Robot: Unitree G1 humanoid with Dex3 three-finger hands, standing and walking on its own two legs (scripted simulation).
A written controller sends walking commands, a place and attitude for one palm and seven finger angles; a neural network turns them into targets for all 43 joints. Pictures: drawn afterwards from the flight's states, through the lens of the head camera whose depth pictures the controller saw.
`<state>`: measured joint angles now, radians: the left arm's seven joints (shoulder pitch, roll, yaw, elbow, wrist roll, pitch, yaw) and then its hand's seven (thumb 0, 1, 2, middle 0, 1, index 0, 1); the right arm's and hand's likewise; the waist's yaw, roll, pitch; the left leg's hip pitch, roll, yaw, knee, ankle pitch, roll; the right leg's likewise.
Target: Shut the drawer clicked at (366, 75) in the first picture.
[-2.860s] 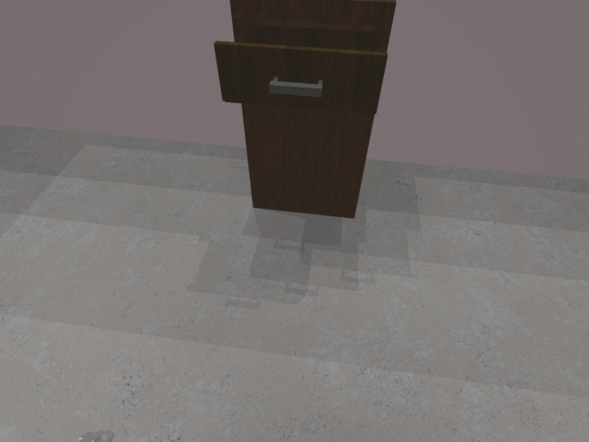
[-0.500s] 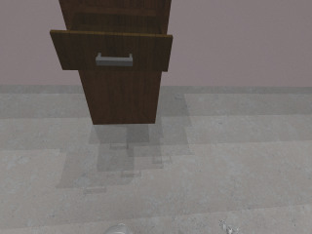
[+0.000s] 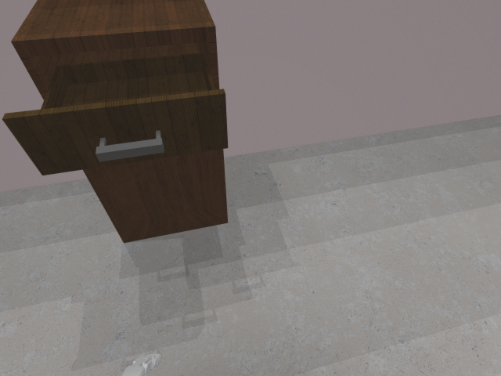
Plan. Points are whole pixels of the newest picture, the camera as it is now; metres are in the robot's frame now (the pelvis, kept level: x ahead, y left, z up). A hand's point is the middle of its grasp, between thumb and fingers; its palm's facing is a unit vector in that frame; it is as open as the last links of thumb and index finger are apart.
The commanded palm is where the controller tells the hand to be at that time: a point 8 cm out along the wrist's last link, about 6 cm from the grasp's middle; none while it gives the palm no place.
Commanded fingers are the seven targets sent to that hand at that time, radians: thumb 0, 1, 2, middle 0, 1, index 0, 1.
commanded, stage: turn to face it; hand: left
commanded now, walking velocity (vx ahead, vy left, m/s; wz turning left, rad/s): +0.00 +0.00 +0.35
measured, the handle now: (131, 143) +0.58 +0.26 +0.03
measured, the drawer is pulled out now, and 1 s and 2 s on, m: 0.26 0.26 0.26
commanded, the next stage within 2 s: take the last steps up to it in 0.34 s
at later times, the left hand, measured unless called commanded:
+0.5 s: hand out of the picture +0.02 +0.20 -0.16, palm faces +0.21 -0.94 -0.27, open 7.4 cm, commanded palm none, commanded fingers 0.00 0.90 0.90 -0.20 -0.30 -0.20 -0.30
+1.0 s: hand out of the picture -0.08 +0.17 -0.17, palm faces +0.29 -0.95 -0.10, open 7.4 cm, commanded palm none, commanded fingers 0.00 0.90 0.90 -0.20 -0.30 -0.20 -0.30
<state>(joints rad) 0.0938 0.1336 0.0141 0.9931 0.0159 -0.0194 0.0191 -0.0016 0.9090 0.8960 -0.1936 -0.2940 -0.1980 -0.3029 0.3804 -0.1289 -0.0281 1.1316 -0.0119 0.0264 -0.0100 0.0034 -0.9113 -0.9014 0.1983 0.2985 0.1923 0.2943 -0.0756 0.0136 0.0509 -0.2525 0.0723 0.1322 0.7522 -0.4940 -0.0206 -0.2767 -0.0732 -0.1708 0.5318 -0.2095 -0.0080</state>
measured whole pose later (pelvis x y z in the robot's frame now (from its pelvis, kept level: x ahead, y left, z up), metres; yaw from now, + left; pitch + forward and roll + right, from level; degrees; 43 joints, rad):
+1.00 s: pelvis +0.03 +0.03 +0.01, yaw +12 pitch -1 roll -1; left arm 0.41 0.16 0.06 1.15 0.03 0.02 -0.01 0.01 0.91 0.90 -0.20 -0.29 -0.20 -0.30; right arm 0.27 -0.13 -0.05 1.04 -0.03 -0.05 -0.03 -0.01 -0.95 -0.90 0.20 0.30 0.20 0.30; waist 0.02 -0.06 0.04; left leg -0.15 0.03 0.12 0.44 -0.28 0.04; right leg -0.41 -0.06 -0.07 0.96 -0.35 -0.02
